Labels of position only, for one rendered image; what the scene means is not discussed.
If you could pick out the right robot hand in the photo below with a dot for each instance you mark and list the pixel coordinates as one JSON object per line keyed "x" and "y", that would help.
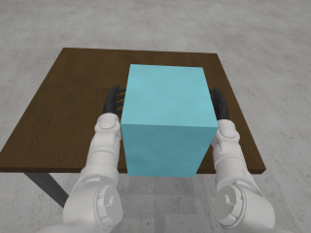
{"x": 219, "y": 104}

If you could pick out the carton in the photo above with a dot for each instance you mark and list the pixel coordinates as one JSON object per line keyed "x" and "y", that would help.
{"x": 168, "y": 121}

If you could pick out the right robot forearm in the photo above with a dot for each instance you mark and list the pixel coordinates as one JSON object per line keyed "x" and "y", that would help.
{"x": 229, "y": 161}

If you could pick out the left robot forearm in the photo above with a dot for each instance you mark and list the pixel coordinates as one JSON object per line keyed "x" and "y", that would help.
{"x": 103, "y": 155}

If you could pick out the left robot hand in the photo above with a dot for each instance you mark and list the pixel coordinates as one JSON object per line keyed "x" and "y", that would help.
{"x": 110, "y": 105}

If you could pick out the robot right upper arm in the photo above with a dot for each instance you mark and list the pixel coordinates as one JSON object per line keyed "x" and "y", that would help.
{"x": 239, "y": 210}

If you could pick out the robot left upper arm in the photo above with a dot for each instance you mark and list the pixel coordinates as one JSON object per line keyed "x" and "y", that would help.
{"x": 96, "y": 209}

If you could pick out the table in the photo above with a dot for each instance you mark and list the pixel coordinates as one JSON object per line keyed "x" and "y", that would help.
{"x": 55, "y": 131}

